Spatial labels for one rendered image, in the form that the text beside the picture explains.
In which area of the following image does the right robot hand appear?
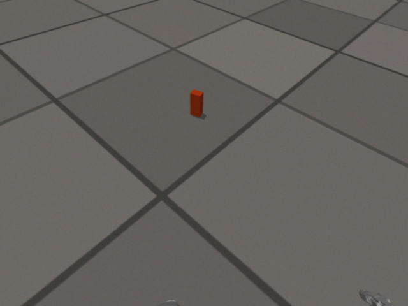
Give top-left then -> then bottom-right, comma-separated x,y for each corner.
359,290 -> 398,306

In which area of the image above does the carton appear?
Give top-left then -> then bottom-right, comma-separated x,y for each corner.
190,89 -> 203,117

